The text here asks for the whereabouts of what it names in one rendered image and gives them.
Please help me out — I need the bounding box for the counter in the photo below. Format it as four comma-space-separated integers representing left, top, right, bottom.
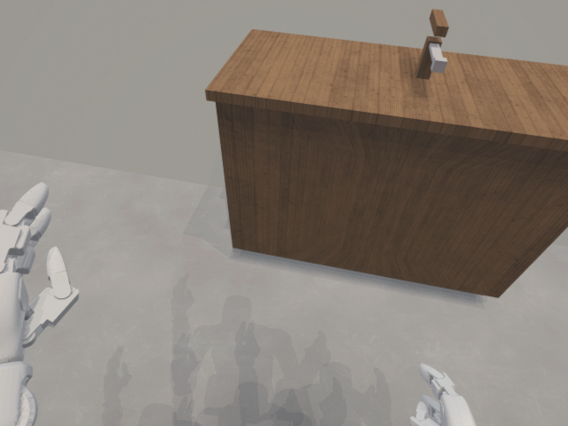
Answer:
205, 9, 568, 298

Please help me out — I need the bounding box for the left robot hand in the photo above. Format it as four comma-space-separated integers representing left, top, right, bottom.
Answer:
0, 182, 79, 364

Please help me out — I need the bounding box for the robot left forearm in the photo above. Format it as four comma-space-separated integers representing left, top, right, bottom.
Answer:
0, 361, 38, 426

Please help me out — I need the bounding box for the right robot hand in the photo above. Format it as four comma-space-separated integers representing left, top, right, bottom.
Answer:
410, 364, 477, 426

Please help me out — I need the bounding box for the tap lever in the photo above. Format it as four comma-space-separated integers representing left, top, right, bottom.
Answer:
429, 43, 447, 74

